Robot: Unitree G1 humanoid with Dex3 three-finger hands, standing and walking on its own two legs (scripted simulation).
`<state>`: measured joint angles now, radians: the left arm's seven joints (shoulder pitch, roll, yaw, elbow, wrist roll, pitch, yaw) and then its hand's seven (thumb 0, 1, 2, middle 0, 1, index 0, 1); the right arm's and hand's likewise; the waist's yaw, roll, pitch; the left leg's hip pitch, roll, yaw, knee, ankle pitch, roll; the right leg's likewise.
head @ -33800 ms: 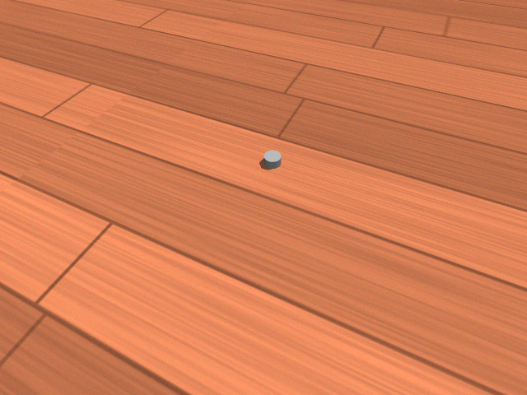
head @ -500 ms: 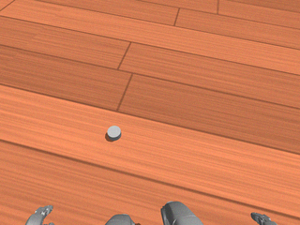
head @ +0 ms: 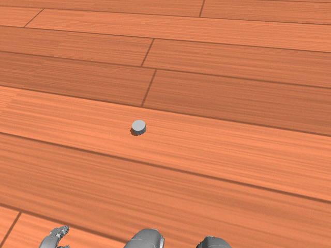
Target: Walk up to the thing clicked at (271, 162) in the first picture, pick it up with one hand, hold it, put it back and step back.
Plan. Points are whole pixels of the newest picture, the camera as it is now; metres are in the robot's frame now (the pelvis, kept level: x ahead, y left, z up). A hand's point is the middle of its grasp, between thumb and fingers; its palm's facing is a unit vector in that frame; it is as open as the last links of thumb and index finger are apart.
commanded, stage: step back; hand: left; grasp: from above
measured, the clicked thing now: (139, 127) +0.90 +0.30 -0.74
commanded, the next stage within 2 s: stand in 1.52 s
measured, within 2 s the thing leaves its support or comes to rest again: neither
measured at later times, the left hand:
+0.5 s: hand out of the picture -0.11 +0.26 -0.15, palm faces -0.02 -0.91 -0.41, open 7.4 cm
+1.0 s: hand out of the picture -0.11 +0.27 -0.14, palm faces +0.04 -0.91 -0.41, open 7.4 cm
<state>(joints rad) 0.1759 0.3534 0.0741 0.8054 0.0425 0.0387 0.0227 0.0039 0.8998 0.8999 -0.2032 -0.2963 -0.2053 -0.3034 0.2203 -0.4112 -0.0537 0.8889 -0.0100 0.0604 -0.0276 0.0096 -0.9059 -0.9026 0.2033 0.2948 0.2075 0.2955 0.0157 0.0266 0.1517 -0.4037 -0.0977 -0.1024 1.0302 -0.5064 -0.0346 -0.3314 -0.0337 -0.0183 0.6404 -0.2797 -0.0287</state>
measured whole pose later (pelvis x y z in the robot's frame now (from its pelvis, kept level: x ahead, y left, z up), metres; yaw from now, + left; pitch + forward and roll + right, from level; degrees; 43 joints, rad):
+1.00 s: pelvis -0.19 -0.01 +0.00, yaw +1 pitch -3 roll +0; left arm 0.19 0.38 0.07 0.99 0.03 -0.05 -0.01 0.00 0.90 0.90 -0.20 -0.30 -0.20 -0.30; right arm 0.22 -0.36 -0.05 0.99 -0.03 0.01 0.01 0.01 -0.90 -0.90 0.20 0.30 0.21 0.30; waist 0.02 0.02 0.06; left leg -0.31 -0.01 -0.08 0.80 -0.47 0.00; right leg -0.24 0.02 -0.04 0.60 -0.31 -0.04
